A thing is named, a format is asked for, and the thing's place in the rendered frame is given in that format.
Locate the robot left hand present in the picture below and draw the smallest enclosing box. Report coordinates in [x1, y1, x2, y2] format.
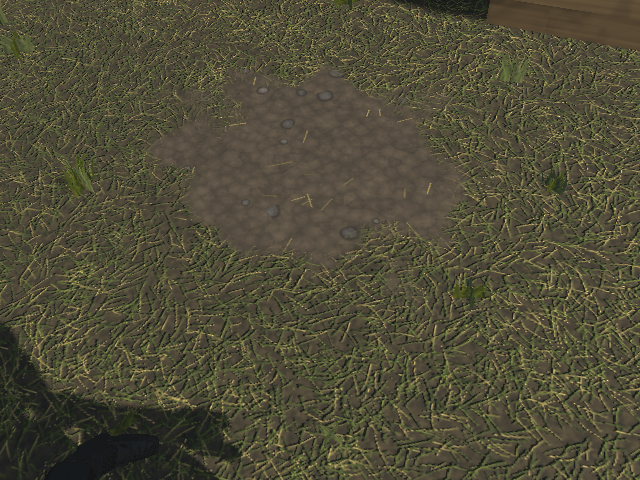
[44, 433, 159, 480]

